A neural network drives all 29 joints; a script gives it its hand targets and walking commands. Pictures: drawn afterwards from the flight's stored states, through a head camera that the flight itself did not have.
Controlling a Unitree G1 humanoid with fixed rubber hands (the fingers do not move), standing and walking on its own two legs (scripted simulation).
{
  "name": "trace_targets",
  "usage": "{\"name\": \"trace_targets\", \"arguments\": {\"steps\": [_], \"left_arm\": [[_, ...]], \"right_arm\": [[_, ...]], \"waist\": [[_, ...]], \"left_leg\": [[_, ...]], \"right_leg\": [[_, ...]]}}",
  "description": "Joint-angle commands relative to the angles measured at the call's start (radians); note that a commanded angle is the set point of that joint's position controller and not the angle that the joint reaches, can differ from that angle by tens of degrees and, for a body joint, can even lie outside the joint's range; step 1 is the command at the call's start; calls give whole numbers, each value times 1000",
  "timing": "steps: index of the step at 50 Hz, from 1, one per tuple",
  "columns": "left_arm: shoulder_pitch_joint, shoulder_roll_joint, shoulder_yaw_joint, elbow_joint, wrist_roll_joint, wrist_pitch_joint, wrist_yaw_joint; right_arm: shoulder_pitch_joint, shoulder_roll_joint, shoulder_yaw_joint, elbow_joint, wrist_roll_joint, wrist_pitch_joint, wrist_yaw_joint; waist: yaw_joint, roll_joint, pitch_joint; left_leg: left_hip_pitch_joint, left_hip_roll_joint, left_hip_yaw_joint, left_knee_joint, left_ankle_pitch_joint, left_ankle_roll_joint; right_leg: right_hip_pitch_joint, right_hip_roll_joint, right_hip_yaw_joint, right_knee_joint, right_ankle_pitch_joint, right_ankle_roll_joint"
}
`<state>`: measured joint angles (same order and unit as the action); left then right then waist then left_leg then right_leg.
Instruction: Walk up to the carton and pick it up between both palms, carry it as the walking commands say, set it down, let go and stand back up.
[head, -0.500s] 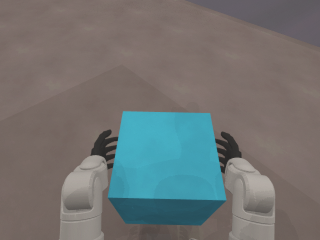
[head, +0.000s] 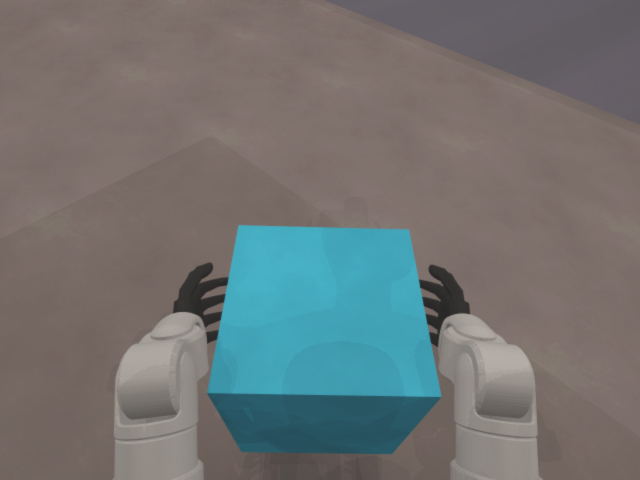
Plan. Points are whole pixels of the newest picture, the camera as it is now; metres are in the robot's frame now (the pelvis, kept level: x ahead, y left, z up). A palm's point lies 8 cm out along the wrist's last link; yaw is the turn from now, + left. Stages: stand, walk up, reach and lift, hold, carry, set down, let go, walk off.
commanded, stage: carry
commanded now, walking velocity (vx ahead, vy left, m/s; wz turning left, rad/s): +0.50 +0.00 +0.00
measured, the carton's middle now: (320, 347) +0.28 +0.00 +0.00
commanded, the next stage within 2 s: none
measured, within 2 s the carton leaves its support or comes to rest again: neither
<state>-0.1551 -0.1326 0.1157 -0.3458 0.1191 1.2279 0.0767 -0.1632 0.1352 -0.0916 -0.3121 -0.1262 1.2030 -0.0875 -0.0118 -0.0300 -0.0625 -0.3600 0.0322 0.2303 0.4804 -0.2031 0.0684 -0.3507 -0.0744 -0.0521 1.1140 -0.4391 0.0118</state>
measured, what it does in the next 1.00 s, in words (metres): walks ahead: right foot, then left foot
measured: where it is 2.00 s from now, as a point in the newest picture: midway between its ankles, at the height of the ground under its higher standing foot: (299, 188)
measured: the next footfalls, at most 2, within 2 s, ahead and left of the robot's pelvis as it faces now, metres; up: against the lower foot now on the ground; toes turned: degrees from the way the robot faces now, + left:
right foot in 0.32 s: +0.40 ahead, -0.11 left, +0.00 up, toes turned -10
left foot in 0.74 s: +0.70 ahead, +0.12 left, +0.00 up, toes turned +12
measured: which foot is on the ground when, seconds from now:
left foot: down 0.00-0.34, up 0.36-0.72, down 0.74-1.00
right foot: up 0.00-0.30, down 0.32-0.78, up 0.80-1.00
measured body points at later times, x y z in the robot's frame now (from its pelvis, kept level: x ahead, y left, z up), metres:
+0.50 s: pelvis +0.35 -0.03 +0.01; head +0.38 -0.03 +0.46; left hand +0.61 +0.14 +0.06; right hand +0.64 -0.16 +0.06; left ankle +0.27 +0.09 -0.66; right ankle +0.36 -0.11 -0.74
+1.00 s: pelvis +0.70 +0.04 +0.01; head +0.73 +0.05 +0.46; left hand +0.98 +0.19 +0.07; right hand +0.97 -0.12 +0.08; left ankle +0.66 +0.11 -0.74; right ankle +0.73 -0.11 -0.67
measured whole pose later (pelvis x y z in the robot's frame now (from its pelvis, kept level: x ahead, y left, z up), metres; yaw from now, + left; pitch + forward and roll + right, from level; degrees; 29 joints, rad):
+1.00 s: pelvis +0.70 +0.04 +0.01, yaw +0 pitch +5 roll -1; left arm -0.14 -0.13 0.08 -0.38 0.12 1.21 0.08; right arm -0.12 0.13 -0.10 -0.38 -0.10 1.19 -0.10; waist -0.02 -0.02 -0.03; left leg -0.17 0.03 0.21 0.30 -0.22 0.05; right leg -0.58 -0.10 -0.09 0.93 -0.26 0.03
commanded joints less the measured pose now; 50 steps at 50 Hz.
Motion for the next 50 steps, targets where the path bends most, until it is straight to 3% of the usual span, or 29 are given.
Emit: {"name": "trace_targets", "arguments": {"steps": [1, 4, 7, 11, 13, 15, 16, 17, 18, 19, 20, 21, 22, 23, 26, 29, 32, 35, 37, 38, 39, 40, 41, 42, 43, 45, 48, 50], "left_arm": [[-448, -979, -741, -81, -432, -29, -257], [-415, -970, -750, -110, -411, -41, -241], [-374, -947, -753, -129, -395, -35, -231], [-380, -910, -760, -133, -395, -16, -234], [-398, -893, -753, -121, -399, -6, -239], [-377, -887, -742, -86, -399, 1, -245], [-362, -887, -738, -71, -398, 2, -248], [-352, -878, -729, -28, -383, -1, -247], [-356, -897, -720, -21, -385, -7, -249], [-399, -927, -739, -55, -400, -14, -250], [-410, -959, -744, -70, -405, -27, -250], [-440, -986, -752, -94, -420, -40, -252], [-448, -1004, -755, -98, -432, -46, -255], [-446, -1000, -754, -102, -439, -50, -258], [-419, -952, -748, -127, -450, -56, -262], [-381, -923, -737, -124, -440, -46, -264], [-366, -907, -728, -113, -426, -31, -265], [-391, -892, -727, -111, -418, -15, -259], [-421, -871, -729, -100, -412, -1, -258], [-438, -855, -726, -85, -407, 7, -260], [-443, -859, -730, -100, -413, 14, -259], [-444, -867, -733, -79, -400, 10, -261], [-452, -896, -731, -66, -402, 0, -258], [-455, -934, -733, -64, -424, -9, -264], [-462, -962, -736, -70, -436, -19, -267], [-454, -986, -745, -80, -435, -34, -257], [-425, -975, -757, -114, -417, -45, -241], [-391, -961, -758, -123, -405, -41, -234]], "right_arm": [[-433, 980, 714, -138, 447, -16, 263], [-426, 954, 720, -170, 465, -17, 270], [-405, 918, 723, -190, 460, -9, 273], [-379, 868, 708, -175, 432, 10, 271], [-386, 849, 702, -171, 420, 20, 266], [-397, 838, 702, -161, 412, 31, 261], [-397, 834, 704, -152, 408, 35, 260], [-398, 841, 701, -136, 409, 43, 265], [-393, 848, 718, -142, 419, 42, 266], [-400, 884, 721, -117, 423, 29, 268], [-424, 918, 732, -119, 438, 16, 270], [-454, 945, 732, -139, 449, 1, 269], [-454, 956, 726, -143, 444, -9, 267], [-451, 955, 728, -154, 439, -18, 261], [-399, 947, 725, -164, 419, -33, 243], [-363, 930, 724, -164, 400, -27, 232], [-360, 904, 726, -165, 391, -13, 235], [-392, 880, 717, -158, 395, 6, 243], [-380, 873, 690, -108, 394, 15, 246], [-364, 870, 667, -79, 388, 18, 248], [-345, 868, 661, -64, 393, 12, 250], [-382, 898, 675, -61, 409, 6, 253], [-404, 919, 683, -80, 418, 1, 255], [-411, 954, 697, -90, 423, -7, 255], [-429, 974, 708, -111, 432, -15, 257], [-436, 987, 712, -130, 452, -21, 264], [-427, 958, 713, -166, 465, -23, 270], [-410, 934, 714, -182, 462, -18, 272]], "waist": [[0, 88, -308], [3, 136, -277], [4, 154, -223], [-3, 186, -162], [-4, 183, -158], [22, 140, -220], [47, 79, -299], [58, -222, -380], [48, -297, -373], [52, -182, -383], [50, -83, -394], [46, -11, -374], [42, -1, -355], [41, -31, -342], [41, -84, -296], [41, -103, -240], [40, -138, -181], [42, -126, -155], [14, -73, -233], [-16, -1, -288], [-24, 296, -380], [-7, 372, -345], [-6, 256, -353], [-6, 136, -354], [-4, 77, -327], [2, 97, -308], [4, 140, -273], [5, 149, -239]], "left_leg": [[508, 290, -354, -230, 366, 89], [489, 260, -258, -301, 295, 85], [474, 213, -148, -303, 330, 61], [452, 201, -83, -274, 385, 33], [452, 198, -58, -201, 444, 18], [359, 152, 11, 22, 565, -26], [214, 124, 18, 227, 478, -48], [-70, 12, -13, 545, 150, -87], [-267, -65, -127, 726, -245, -74], [-324, -5, -221, 838, -264, -56], [-326, 27, -242, 852, -241, -57], [-315, 60, -248, 779, -202, -64], [-282, 82, -249, 648, -171, -74], [-251, 72, -221, 552, -156, -82], [-242, 55, -171, 372, -95, -95], [-217, 40, -117, 196, 26, -92], [-167, 15, -68, 71, 120, -81], [-81, 0, -32, 3, 135, -63], [202, -45, 18, -27, 68, -33], [416, 38, -113, -32, 16, -5], [601, 313, -565, -170, -90, 117], [646, 387, -744, -238, 142, 172], [640, 367, -636, -188, 285, 162], [608, 345, -555, -159, 369, 150], [548, 328, -479, -167, 415, 129], [487, 285, -341, -221, 353, 83], [474, 258, -255, -297, 276, 81], [474, 226, -182, -302, 298, 65]], "right_leg": [[-294, -52, 42, -41, 76, 5], [-292, -34, -22, -192, 177, 13], [-262, -13, -80, -387, 282, 18], [-163, 33, -144, -565, 365, -6], [-93, 50, -176, -614, 364, -25], [156, 96, -224, -664, 345, -49], [363, 28, -123, -645, 313, -67], [563, -259, 329, -762, 207, -181], [636, -345, 550, -859, 350, -263], [649, -340, 465, -825, 508, -274], [618, -327, 380, -799, 641, -260], [560, -309, 290, -810, 656, -229], [510, -277, 209, -843, 584, -190], [480, -251, 150, -874, 535, -170], [465, -234, 66, -948, 492, -178], [455, -193, -43, -949, 539, -154], [433, -172, -100, -937, 576, -124], [424, -172, -123, -859, 572, -95], [317, -120, -179, -615, 636, -44], [139, -87, -181, -392, 558, -8], [-94, 22, -154, -50, 295, 42], [-287, 78, -30, 110, -59, 18], [-327, 10, 39, 182, -65, -10], [-340, -22, 63, 189, -20, -12], [-339, -45, 71, 133, 17, -4], [-291, -56, 36, -23, 79, 13], [-297, -41, -26, -175, 180, 20], [-288, -30, -62, -306, 261, 24]]}}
